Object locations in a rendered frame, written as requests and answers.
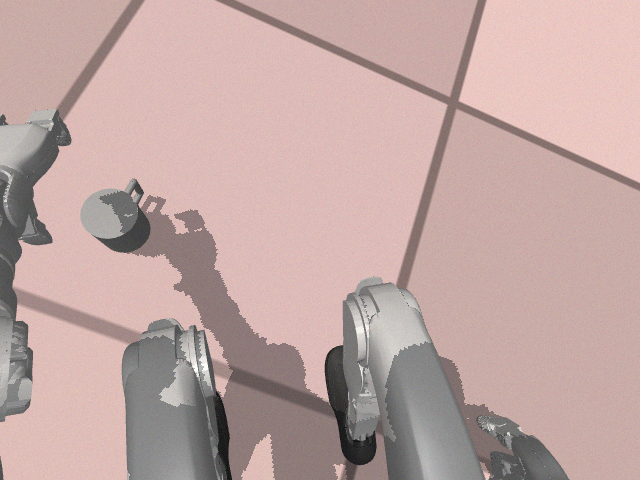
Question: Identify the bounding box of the left robot hand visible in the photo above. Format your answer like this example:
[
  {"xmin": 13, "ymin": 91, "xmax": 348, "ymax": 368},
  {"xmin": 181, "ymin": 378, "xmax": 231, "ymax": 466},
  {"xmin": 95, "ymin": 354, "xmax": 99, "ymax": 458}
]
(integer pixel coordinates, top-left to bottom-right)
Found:
[{"xmin": 0, "ymin": 109, "xmax": 71, "ymax": 245}]

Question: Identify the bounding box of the right robot foot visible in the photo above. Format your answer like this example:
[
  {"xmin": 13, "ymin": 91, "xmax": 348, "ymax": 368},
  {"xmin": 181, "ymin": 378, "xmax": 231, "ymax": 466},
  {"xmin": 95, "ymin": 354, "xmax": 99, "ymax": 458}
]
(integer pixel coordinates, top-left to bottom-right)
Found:
[{"xmin": 325, "ymin": 345, "xmax": 376, "ymax": 465}]

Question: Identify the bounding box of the left robot foot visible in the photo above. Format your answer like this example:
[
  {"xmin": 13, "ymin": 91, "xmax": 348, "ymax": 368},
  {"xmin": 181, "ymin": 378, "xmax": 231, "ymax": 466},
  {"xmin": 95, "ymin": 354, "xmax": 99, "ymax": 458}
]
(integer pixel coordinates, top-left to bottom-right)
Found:
[{"xmin": 213, "ymin": 391, "xmax": 232, "ymax": 480}]

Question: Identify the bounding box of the right robot hand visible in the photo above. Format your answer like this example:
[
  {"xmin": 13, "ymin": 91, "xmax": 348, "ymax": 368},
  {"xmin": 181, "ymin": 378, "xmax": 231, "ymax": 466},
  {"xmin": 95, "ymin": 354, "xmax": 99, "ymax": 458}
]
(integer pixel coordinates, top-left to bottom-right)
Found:
[{"xmin": 476, "ymin": 415, "xmax": 569, "ymax": 480}]

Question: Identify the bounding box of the left robot arm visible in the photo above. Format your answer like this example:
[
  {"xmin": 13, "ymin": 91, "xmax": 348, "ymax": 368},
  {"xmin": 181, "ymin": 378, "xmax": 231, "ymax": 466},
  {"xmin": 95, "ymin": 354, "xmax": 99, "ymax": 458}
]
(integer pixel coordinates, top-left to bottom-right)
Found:
[{"xmin": 0, "ymin": 165, "xmax": 34, "ymax": 480}]

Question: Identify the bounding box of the mug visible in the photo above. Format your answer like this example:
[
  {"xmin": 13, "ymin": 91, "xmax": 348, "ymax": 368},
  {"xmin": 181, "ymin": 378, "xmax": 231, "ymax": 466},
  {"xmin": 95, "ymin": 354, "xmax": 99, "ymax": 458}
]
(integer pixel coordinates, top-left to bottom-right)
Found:
[{"xmin": 80, "ymin": 179, "xmax": 151, "ymax": 253}]

